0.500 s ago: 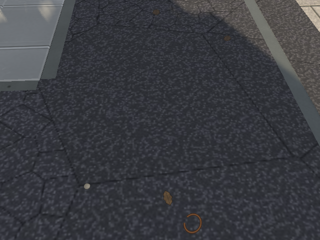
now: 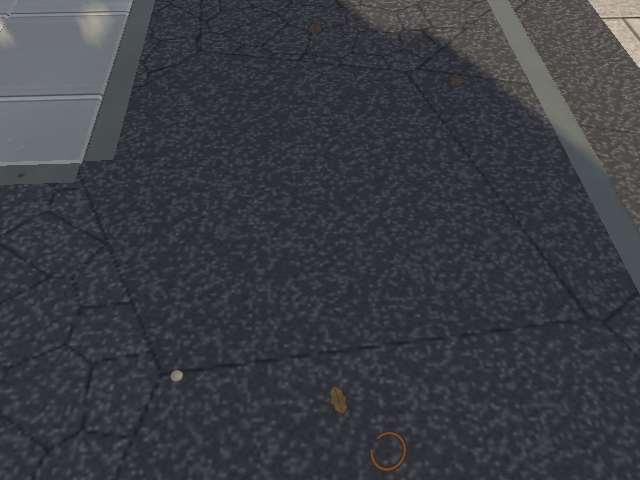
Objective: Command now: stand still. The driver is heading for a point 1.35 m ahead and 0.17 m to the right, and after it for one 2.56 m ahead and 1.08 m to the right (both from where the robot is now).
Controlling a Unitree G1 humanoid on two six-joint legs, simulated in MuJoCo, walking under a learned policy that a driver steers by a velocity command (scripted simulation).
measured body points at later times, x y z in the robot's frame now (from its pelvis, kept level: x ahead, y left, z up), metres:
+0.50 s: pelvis +0.06 -0.01 +0.00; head +0.06 -0.02 +0.45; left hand +0.13 +0.23 -0.14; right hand -0.05 -0.24 -0.15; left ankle -0.07 +0.10 -0.74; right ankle +0.11 -0.13 -0.71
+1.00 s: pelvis +0.39 -0.08 -0.02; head +0.42 -0.08 +0.43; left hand +0.29 +0.14 -0.16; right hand +0.62 -0.30 -0.11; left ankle +0.63 +0.04 -0.69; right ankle +0.20 -0.16 -0.74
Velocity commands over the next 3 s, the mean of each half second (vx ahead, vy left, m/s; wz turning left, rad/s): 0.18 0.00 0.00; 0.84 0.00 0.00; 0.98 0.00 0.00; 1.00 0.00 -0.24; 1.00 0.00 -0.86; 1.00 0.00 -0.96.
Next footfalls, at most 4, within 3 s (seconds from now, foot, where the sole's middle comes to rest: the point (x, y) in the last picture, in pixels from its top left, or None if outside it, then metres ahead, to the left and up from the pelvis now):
0.62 right None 0.24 -0.16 -0.78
1.10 left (332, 398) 0.71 0.01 -0.78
1.56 right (397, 246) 1.18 -0.17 -0.78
2.02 left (335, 142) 1.63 0.00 -0.78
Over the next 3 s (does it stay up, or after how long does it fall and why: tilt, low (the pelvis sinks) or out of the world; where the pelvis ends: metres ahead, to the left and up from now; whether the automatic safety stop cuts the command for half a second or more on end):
stays up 2.21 -0.46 -0.02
